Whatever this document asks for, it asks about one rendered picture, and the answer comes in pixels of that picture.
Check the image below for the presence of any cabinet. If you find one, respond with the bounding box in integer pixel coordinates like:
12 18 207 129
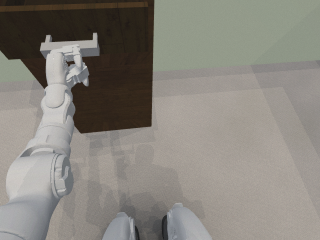
0 0 155 134

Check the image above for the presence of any robot left shin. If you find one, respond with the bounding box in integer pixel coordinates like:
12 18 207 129
116 212 129 218

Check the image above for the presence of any handle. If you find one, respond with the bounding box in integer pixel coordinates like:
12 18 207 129
40 32 100 59

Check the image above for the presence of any left robot forearm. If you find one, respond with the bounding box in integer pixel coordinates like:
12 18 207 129
5 84 76 199

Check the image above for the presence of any robot left upper arm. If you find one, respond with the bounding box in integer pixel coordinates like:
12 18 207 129
0 153 74 240

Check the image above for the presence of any drawer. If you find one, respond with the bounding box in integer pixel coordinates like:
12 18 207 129
0 0 149 60

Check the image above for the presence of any robot left hand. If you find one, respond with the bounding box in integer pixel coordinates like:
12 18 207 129
45 44 90 91

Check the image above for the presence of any left robot thigh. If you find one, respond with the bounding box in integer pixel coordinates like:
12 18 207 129
102 216 136 240

